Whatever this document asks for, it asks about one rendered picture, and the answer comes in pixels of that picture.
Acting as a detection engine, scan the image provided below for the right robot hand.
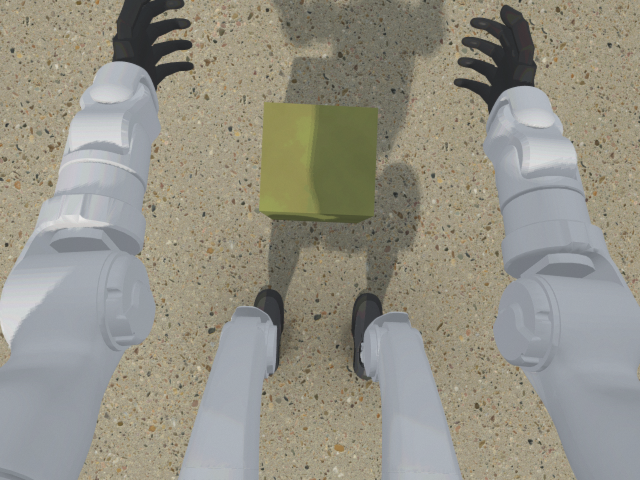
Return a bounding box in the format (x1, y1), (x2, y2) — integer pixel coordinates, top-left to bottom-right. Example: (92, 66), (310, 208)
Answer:
(454, 5), (537, 114)

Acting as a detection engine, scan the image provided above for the carton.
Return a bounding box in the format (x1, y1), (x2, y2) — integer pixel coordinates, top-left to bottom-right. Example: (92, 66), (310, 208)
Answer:
(259, 102), (378, 223)

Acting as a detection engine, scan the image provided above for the robot left forearm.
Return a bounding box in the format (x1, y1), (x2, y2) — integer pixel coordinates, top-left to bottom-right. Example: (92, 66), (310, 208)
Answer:
(0, 61), (161, 345)

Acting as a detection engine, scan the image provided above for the right robot shin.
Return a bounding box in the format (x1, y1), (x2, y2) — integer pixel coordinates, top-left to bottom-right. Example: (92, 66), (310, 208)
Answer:
(360, 312), (424, 367)

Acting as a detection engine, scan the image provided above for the robot left upper arm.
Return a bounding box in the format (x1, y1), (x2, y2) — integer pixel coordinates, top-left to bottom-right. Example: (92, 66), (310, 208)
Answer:
(0, 250), (156, 480)

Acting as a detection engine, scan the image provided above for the left robot hand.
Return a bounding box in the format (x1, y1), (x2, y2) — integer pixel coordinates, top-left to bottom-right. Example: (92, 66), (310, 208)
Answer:
(112, 0), (194, 91)

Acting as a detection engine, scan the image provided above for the robot right foot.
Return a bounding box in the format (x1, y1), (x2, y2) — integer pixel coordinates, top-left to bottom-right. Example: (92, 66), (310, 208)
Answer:
(352, 293), (383, 380)

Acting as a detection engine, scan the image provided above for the robot right forearm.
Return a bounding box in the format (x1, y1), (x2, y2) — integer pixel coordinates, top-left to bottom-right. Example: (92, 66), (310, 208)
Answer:
(483, 86), (640, 309)

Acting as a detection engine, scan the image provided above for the robot right upper arm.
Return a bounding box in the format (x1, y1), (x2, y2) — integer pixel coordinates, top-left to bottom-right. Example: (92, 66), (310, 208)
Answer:
(493, 274), (640, 480)

